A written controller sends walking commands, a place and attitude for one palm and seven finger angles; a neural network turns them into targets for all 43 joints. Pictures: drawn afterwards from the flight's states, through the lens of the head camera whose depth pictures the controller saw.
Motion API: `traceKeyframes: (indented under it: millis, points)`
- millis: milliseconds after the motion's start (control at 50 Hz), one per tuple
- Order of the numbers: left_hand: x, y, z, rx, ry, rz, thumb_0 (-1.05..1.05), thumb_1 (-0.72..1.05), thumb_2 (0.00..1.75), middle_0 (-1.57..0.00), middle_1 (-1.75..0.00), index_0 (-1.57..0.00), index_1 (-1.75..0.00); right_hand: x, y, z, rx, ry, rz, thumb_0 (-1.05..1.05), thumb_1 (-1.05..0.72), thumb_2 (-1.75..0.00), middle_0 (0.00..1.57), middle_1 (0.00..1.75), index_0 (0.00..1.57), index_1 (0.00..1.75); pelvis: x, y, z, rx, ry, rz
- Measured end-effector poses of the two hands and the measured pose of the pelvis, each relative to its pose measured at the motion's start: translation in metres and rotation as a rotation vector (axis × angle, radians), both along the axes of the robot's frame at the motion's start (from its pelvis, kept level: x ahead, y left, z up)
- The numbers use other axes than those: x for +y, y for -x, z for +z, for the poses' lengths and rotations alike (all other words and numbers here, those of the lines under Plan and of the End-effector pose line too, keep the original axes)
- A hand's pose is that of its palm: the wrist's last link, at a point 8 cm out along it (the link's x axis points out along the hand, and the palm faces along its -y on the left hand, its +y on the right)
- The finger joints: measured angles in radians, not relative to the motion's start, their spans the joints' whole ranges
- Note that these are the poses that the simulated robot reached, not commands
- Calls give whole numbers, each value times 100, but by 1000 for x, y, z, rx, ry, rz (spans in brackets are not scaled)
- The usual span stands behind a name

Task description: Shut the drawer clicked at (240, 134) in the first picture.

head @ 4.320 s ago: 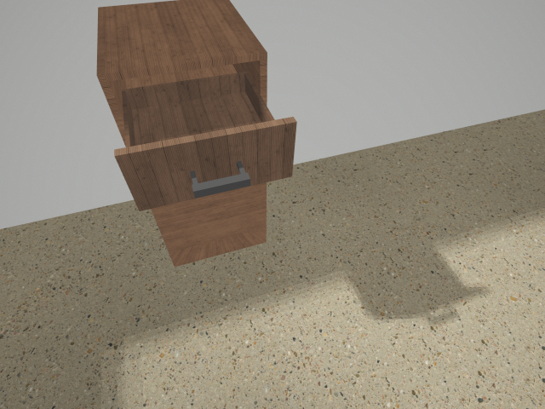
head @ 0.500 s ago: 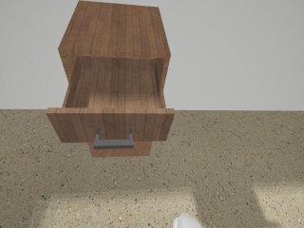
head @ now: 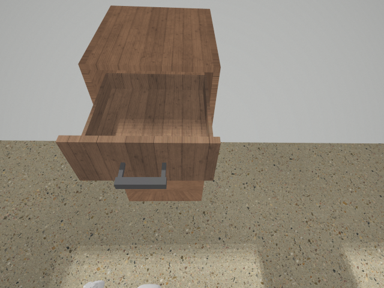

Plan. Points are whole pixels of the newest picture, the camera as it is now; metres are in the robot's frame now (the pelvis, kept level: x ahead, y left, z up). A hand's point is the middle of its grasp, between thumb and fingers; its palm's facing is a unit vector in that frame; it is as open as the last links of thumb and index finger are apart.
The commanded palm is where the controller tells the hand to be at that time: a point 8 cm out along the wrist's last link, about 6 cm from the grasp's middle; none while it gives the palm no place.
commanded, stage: come to a stop and stand still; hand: left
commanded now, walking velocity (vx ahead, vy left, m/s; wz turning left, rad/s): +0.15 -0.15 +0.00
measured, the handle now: (142, 175) +0.35 +0.15 +0.00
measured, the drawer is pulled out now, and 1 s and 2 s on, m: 0.28 0.28 0.28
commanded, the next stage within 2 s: look again from close up in 0.96 s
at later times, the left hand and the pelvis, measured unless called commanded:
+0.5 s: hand out of the picture -0.04 +0.18 -0.16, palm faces +0.00 -0.98 -0.18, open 7.4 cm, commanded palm none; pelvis -0.02 +0.01 +0.01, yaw -1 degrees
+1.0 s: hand out of the picture -0.05 +0.11 -0.16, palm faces +0.05 -0.99 -0.13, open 7.4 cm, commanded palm none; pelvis -0.02 -0.03 +0.02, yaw -1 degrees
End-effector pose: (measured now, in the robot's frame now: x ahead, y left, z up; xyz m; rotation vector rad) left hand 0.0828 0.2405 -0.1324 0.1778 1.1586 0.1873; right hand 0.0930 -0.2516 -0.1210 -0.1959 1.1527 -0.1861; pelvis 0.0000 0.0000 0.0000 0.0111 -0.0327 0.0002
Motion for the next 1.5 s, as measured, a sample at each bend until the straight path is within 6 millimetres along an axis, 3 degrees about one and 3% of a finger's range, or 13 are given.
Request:
traceKeyframes:
  millis: [80, 160, 280, 340, 400, 500, 580, 880, 1060, 1180, 1280, 1400, 1500]
  points:
    - [26, 25, -15, 39, 30, 23, 0, 91, 89, -21, -30, -20, -30, 22, 11, 10, -48, 35, 16, 0, -92, -90, 20, 30, 19, 29, 18, 8, -3, -4, 14, -8]
    - [37, 58, -7, 105, 59, 58, 1, 91, 90, -20, -30, -19, -29, 47, 39, 19, 39, 18, 29, 0, -91, -90, 20, 30, 19, 29, 27, 9, 14, 13, 42, 11]
    - [36, 117, -1, 273, 77, 66, 0, 91, 90, -20, -30, -19, -29, 57, 74, 21, 128, 13, -20, 0, -93, -90, 20, 30, 20, 30, 34, 7, 24, 47, 34, -6]
    - [29, 134, 0, 357, 83, 50, 1, 91, 90, -20, -30, -19, -29, 59, 94, 17, 169, 4, -53, 0, -93, -90, 20, 30, 20, 30, 33, 10, 24, 51, 24, -15]
    - [18, 138, 1, 390, 86, 33, 1, 91, 90, -20, -30, -19, -29, 57, 117, 11, 224, -15, -86, 0, -92, -90, 20, 30, 20, 30, 28, 14, 22, 50, 16, -22]
    - [-7, 125, -2, 331, 69, 13, 1, 91, 90, -20, -30, -19, -29, 47, 152, -6, 309, -65, -123, 0, -91, -90, 20, 30, 20, 30, 10, 23, 15, 48, -15, -23]
    - [-31, 114, 3, 272, 66, 0, 1, 91, 90, -20, -30, -19, -29, 39, 167, -15, 342, -105, -129, 0, -91, -90, 20, 30, 20, 29, -3, 27, 15, 30, -1, -21]
    - [-76, 130, -2, 279, 108, 34, 1, 92, 90, -20, -30, -19, -30, 20, 147, -15, 303, -118, -102, 0, -91, -90, 20, 30, 20, 29, -32, 22, 15, 11, 5, -19]
    - [-81, 141, -1, 323, 119, 55, 0, 91, 90, -20, -30, -20, -30, 10, 126, -14, 279, -85, -85, 1, -92, -90, 20, 30, 20, 29, -32, 16, 15, 10, 0, -23]
    - [-63, 141, -1, 298, 84, 9, 0, 91, 89, -21, -30, -20, -30, 5, 103, -11, 163, -55, -83, 1, -93, -90, 20, 30, 20, 29, -18, 21, 12, 11, 15, -43]
    - [-35, 127, -8, 243, 63, -4, 0, 91, 90, -21, -30, -20, -30, 16, 94, -9, 101, -41, -62, 1, -92, -90, 20, 30, 19, 29, -6, 25, 8, -13, 17, -33]
    - [-7, 107, -4, 153, 43, -20, 0, 91, 90, -20, -30, -19, -30, 32, 96, -5, 93, -40, -28, 1, -94, -90, 20, 30, 20, 29, 10, 34, 9, -15, 21, -25]
    - [9, 103, -1, 138, 36, -35, 0, 91, 90, -20, -30, -19, -29, 43, 108, -3, 114, -42, -19, 0, -93, -90, 20, 30, 20, 29, 21, 39, 11, -5, 18, -23]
